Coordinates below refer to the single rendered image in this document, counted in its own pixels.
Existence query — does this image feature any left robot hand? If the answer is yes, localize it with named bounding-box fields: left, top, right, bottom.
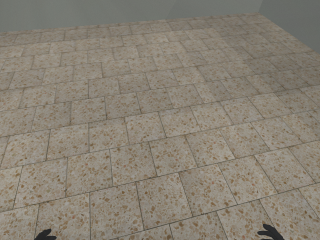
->
left=34, top=228, right=57, bottom=240

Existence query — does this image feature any right robot hand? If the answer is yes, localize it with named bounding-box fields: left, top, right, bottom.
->
left=257, top=224, right=284, bottom=240

